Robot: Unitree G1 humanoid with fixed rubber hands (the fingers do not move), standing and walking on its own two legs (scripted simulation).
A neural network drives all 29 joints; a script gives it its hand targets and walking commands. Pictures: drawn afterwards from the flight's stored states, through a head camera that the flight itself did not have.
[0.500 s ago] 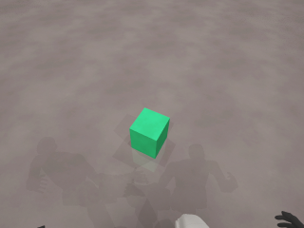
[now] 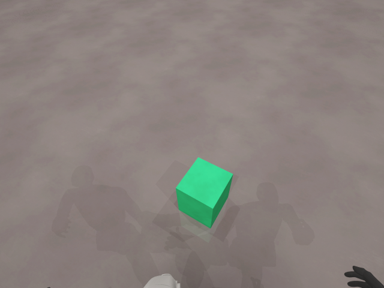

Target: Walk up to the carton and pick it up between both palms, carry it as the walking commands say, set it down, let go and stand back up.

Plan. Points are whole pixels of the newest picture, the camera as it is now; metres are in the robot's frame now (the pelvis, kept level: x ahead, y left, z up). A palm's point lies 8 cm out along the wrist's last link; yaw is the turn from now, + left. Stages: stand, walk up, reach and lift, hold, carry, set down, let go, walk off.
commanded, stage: walk up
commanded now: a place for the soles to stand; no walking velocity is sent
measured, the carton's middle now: (204, 193) +0.63 -0.01 -0.63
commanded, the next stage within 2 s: none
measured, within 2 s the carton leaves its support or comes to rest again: neither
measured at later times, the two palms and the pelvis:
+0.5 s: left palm (80, 240) +0.22 +0.30 -0.08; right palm (365, 268) +0.18 -0.34 -0.10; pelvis +0.10 -0.02 +0.00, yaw +0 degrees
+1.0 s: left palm (56, 257) +0.18 +0.33 -0.07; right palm (360, 229) +0.25 -0.35 -0.06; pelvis +0.11 -0.01 +0.02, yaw -1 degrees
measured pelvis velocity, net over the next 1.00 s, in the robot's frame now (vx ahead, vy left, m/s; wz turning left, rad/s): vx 0.11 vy -0.01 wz -0.02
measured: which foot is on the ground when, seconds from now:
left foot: down 0.00-0.92, up 0.94-1.00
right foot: down 0.00-0.00, up 0.02-0.26, down 0.28-1.00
